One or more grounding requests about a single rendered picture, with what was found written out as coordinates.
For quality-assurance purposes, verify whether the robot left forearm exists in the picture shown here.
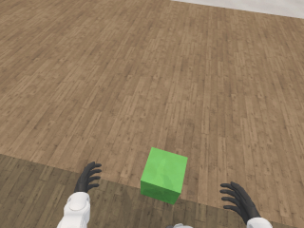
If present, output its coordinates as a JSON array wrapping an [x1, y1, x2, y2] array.
[[57, 192, 90, 228]]

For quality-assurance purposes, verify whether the left robot hand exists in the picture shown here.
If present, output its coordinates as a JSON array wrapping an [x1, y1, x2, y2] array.
[[73, 161, 102, 194]]

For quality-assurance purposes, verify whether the right robot hand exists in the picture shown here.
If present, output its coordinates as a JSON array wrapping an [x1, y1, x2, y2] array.
[[219, 181, 261, 225]]

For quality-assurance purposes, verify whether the carton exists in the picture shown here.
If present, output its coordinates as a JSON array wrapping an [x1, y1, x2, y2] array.
[[141, 147, 188, 205]]

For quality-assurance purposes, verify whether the robot right forearm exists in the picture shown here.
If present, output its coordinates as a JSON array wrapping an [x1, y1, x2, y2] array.
[[246, 217, 273, 228]]

